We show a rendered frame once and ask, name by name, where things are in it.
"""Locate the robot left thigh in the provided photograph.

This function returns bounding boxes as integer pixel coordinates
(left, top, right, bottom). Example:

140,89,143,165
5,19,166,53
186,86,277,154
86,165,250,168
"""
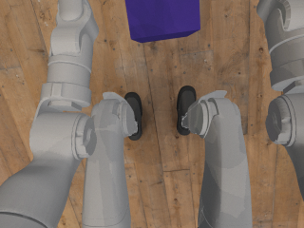
82,99,132,228

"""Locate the robot right upper arm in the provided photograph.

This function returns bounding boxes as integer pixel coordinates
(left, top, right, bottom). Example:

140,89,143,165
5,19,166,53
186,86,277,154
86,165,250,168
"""
265,92,304,201

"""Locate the left robot forearm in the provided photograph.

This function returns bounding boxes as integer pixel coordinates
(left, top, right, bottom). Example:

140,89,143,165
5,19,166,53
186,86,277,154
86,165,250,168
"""
28,0,99,152

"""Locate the robot left upper arm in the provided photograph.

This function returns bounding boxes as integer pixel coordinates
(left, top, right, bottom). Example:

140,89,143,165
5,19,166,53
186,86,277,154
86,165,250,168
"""
0,111,97,228

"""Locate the right robot forearm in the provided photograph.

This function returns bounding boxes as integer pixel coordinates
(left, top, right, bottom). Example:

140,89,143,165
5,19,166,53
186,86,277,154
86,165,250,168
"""
256,0,304,95

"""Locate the right robot shin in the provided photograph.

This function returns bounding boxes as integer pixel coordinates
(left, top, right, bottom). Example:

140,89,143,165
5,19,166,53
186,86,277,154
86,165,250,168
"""
181,90,241,134

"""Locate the carton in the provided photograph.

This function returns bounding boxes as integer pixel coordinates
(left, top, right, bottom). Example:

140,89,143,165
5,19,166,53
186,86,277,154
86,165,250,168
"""
124,0,200,43

